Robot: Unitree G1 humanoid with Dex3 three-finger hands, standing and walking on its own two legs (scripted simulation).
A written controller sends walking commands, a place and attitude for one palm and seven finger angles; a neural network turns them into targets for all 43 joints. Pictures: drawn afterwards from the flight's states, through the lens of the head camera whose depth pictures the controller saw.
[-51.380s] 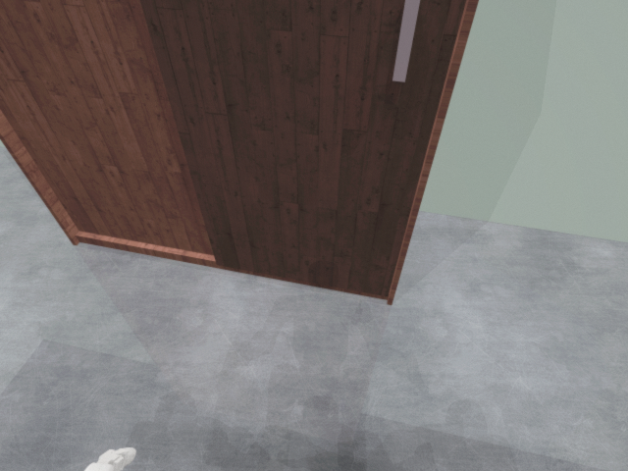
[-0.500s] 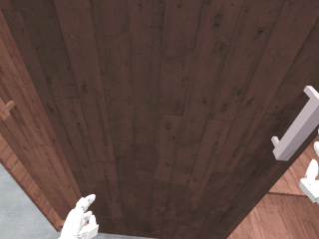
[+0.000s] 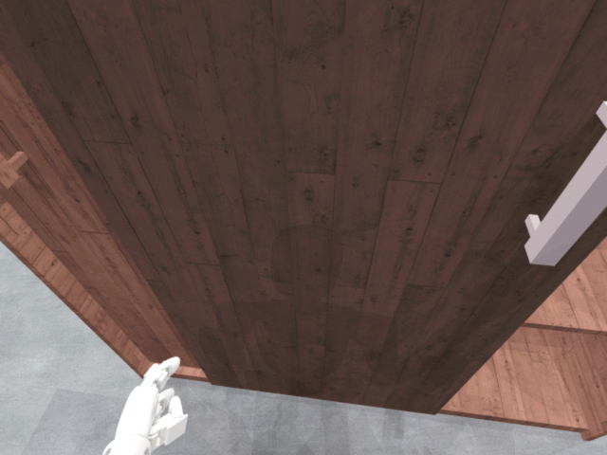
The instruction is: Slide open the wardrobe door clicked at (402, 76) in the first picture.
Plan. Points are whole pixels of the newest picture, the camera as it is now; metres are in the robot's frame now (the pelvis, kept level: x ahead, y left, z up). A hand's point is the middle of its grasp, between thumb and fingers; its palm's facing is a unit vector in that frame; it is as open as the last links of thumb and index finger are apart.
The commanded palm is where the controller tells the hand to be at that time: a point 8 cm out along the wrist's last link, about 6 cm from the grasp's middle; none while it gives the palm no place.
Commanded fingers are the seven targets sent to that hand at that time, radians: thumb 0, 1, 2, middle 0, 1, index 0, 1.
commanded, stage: step back with the hand held close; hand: right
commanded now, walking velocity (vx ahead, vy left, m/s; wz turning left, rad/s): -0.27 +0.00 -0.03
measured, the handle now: (572, 189) +0.34 -0.26 +0.22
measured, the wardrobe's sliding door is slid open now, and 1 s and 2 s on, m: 0.43 0.43 0.43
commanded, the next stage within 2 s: stop stepping back and stand still in 0.66 s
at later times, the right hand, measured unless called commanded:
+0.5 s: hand out of the picture +0.14 -0.30 +0.19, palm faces +0.45 +0.77 -0.45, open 7.4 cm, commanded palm +0.07 -0.32 +0.18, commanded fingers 0.00 -0.90 -0.90 0.20 0.30 0.20 0.30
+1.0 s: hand out of the picture +0.01 -0.32 +0.17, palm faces +0.47 +0.80 -0.37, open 7.4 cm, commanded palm -0.06 -0.35 +0.18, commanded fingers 0.00 -0.90 -0.90 0.20 0.30 0.20 0.30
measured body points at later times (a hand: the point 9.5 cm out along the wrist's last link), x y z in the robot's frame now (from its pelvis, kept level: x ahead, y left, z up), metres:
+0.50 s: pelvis -0.06 -0.02 +0.00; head -0.03 -0.06 +0.45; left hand +0.11 +0.20 -0.06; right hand +0.11 -0.34 +0.21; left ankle -0.08 +0.12 -0.71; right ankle +0.00 -0.11 -0.73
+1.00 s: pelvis -0.19 -0.04 +0.01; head -0.19 -0.10 +0.45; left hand -0.03 +0.20 -0.05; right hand -0.02 -0.36 +0.19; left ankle -0.17 +0.09 -0.70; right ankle -0.16 -0.13 -0.73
